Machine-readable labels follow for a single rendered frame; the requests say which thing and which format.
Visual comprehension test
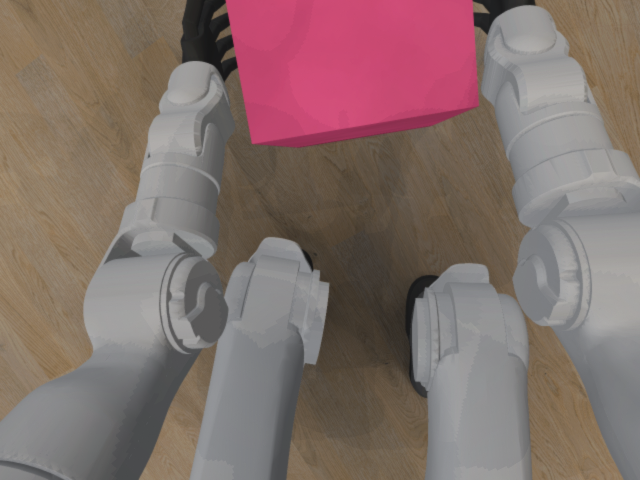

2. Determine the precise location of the robot right hand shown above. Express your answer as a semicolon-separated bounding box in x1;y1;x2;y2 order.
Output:
473;0;536;35

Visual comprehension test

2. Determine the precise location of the robot left hand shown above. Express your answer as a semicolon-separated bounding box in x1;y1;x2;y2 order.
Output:
180;0;238;83

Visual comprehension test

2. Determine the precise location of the carton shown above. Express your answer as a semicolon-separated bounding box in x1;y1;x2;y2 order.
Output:
226;0;479;148

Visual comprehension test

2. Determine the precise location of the right robot forearm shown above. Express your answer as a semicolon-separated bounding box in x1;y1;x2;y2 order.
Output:
481;5;640;228

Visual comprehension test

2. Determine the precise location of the robot left thigh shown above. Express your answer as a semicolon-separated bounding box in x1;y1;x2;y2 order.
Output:
189;255;329;480

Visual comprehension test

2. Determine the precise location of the left robot forearm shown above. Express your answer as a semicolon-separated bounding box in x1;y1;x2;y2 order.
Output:
83;61;235;327

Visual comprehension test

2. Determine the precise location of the robot left foot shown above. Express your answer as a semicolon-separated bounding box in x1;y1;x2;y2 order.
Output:
302;249;313;272

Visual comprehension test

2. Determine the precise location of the robot right upper arm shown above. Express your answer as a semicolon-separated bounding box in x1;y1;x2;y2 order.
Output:
512;212;640;480

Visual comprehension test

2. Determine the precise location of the robot left upper arm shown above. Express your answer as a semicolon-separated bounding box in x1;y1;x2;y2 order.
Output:
0;252;229;480

